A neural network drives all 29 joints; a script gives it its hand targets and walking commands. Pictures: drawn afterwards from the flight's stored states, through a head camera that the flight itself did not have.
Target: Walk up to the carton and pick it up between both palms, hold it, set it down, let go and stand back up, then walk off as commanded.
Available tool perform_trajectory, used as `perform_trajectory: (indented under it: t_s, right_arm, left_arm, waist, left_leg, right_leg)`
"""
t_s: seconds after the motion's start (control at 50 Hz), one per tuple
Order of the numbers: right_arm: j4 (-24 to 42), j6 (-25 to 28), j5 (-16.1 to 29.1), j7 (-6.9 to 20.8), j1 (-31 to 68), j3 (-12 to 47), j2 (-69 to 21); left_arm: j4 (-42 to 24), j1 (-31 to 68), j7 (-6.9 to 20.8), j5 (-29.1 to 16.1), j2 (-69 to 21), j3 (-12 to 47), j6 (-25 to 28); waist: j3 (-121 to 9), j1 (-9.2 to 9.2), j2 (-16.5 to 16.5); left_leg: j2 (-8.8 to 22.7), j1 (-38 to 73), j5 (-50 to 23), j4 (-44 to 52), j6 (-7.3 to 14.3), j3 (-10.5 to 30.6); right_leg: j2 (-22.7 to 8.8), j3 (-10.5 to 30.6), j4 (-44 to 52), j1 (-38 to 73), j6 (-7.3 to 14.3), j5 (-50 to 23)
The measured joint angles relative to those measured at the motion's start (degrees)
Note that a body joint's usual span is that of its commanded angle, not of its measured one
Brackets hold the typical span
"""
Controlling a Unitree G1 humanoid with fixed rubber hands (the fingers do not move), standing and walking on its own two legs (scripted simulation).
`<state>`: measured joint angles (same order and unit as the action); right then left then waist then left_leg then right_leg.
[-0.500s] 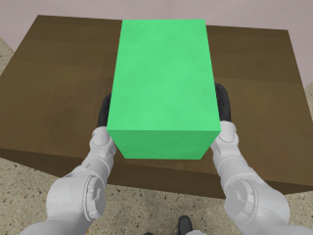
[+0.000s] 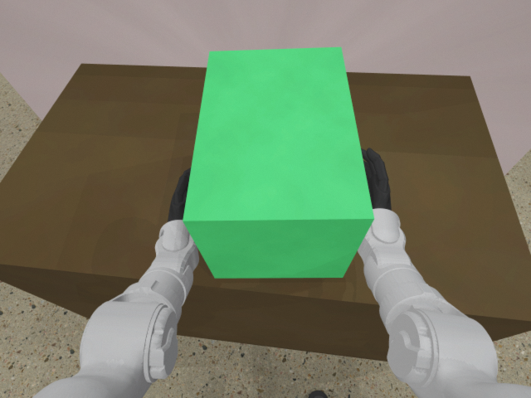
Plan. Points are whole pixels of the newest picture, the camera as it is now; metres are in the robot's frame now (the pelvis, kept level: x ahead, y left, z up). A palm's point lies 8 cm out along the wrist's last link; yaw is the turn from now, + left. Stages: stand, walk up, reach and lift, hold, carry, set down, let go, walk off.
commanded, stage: reach and lift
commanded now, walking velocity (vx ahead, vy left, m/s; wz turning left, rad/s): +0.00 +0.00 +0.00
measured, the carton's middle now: (276, 165) +0.48 -0.01 +0.03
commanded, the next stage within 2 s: none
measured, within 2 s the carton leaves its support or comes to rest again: neither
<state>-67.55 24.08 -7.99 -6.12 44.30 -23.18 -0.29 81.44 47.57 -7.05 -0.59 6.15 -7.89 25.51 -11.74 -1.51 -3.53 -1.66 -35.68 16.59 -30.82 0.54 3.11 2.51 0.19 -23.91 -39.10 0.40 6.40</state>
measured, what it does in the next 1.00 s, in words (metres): stands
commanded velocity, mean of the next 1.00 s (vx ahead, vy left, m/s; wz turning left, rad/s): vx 0.00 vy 0.00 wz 0.00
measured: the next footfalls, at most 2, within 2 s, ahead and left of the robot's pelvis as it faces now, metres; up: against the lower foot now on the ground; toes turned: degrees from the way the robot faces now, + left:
none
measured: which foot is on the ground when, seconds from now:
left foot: down 0.00-1.00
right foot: down 0.00-1.00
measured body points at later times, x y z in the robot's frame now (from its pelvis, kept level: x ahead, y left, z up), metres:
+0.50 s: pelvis +0.00 +0.00 +0.00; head +0.04 -0.01 +0.45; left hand +0.42 +0.15 +0.04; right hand +0.42 -0.16 +0.07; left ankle -0.04 +0.10 -0.73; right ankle +0.03 -0.11 -0.73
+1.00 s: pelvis -0.04 +0.00 +0.01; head -0.10 +0.01 +0.45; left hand +0.35 +0.15 +0.12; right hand +0.36 -0.16 +0.16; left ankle -0.04 +0.10 -0.73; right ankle +0.03 -0.11 -0.73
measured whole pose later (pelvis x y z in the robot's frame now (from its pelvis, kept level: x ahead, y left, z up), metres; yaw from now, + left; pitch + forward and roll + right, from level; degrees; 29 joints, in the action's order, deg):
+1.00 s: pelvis -0.04 +0.00 +0.01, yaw +1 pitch +3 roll -1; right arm -52.5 -11.9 6.6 -10.4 44.2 -8.0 5.0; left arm 57.0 41.9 -8.9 -9.6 6.0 -1.5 -12.1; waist -12.0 -1.5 0.4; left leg -1.7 -18.2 16.1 -31.2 0.8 3.1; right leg 2.5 0.2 -24.2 -21.5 0.5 6.0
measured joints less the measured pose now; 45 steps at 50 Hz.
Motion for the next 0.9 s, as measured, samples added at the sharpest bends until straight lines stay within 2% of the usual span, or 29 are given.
perform_trajectory:
  t_s: [0.3,0.46,0.56,0.72,0.9]
  right_arm:
    - [0.71,-7.42,7.29,-2.08,0.01,8.35,1.58]
    - [5.94,-13.65,13.62,-3.17,0.03,14.59,2.48]
    - [10.32,-17.54,16.21,-3.76,0.02,16.65,3.19]
    - [13.92,-26.05,17.4,-4.77,-0.11,17.33,4.26]
    - [15.06,-33.77,16.88,-5.19,-0.12,17.28,5.29]
  left_arm:
    - [-0.27,-0.17,-0.42,-5.05,0.8,6.24,-5.79]
    - [-7.14,-3.1,-1.49,-8.3,1.72,10.33,-10.45]
    - [-14.55,-5.2,-2.19,-9.18,1.99,10.45,-15.09]
    - [-21.49,-6.47,-2.29,-9.19,1.91,10.45,-25.46]
    - [-24.43,-6.5,-2.11,-9.2,1.02,9.19,-34.68]
  waist:
    - [-3.71,0.0,0.04]
    - [-5.78,0.0,0.01]
    - [-6.03,0.0,0.17]
    - [-5.78,0.0,1.05]
    - [-2.47,-0.01,2.86]
  left_leg:
    - [0.0,0.05,-0.02,-0.22,0.2,0.0]
    - [0.0,0.16,-0.02,-0.34,0.2,0.0]
    - [0.0,1.48,-0.02,-0.35,0.2,0.0]
    - [0.0,6.4,0.04,-0.35,0.25,0.0]
    - [0.0,15.02,0.01,-0.35,0.27,0.0]
  right_leg:
    - [0.02,0.0,-0.35,-0.01,0.0,0.01]
    - [0.02,0.0,-0.42,0.12,0.01,0.01]
    - [0.02,0.0,-0.42,1.45,0.01,0.01]
    - [0.02,0.0,-0.4,6.4,0.01,0.14]
    - [0.02,0.0,-0.29,15.08,0.01,0.02]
